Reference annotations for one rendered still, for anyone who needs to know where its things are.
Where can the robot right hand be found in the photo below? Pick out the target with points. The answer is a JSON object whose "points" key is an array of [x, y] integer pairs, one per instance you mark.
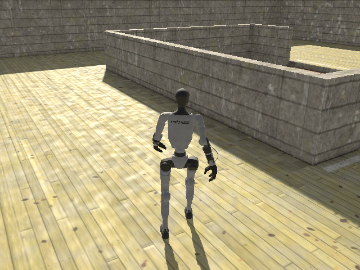
{"points": [[214, 171]]}

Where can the robot right forearm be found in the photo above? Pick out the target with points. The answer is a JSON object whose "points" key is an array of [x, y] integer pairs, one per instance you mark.
{"points": [[208, 153]]}

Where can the right robot foot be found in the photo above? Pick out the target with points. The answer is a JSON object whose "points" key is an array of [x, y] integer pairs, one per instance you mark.
{"points": [[188, 214]]}

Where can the left robot shin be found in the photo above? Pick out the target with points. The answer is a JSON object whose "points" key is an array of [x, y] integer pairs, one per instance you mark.
{"points": [[164, 211]]}

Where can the robot left hand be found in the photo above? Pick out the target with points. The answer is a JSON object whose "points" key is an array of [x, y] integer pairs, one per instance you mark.
{"points": [[160, 145]]}

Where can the robot left forearm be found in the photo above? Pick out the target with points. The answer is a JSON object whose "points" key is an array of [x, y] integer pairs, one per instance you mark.
{"points": [[155, 142]]}

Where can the right robot upper arm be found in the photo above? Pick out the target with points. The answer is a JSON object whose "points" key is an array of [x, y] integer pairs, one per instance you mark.
{"points": [[198, 119]]}

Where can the left robot upper arm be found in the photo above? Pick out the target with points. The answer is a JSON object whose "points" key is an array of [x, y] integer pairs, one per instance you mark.
{"points": [[160, 125]]}

